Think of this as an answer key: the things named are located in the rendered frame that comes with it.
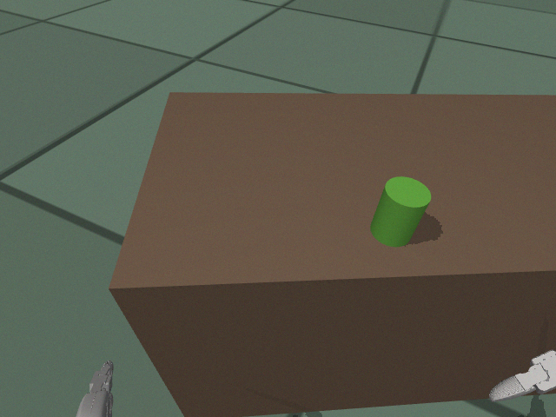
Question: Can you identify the can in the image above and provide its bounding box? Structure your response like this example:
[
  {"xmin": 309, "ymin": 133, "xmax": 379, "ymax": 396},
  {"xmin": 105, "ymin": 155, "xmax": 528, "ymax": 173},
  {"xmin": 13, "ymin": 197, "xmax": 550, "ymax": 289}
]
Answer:
[{"xmin": 370, "ymin": 176, "xmax": 431, "ymax": 247}]

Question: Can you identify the right robot hand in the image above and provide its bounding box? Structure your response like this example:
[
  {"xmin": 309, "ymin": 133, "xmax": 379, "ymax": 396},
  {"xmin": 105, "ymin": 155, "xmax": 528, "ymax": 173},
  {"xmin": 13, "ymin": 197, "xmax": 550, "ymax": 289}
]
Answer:
[{"xmin": 489, "ymin": 350, "xmax": 556, "ymax": 402}]

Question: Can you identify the left robot hand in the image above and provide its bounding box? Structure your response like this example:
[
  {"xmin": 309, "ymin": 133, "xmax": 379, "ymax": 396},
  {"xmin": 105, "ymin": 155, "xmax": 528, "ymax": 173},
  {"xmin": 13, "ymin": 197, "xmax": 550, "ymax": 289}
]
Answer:
[{"xmin": 76, "ymin": 361, "xmax": 114, "ymax": 417}]

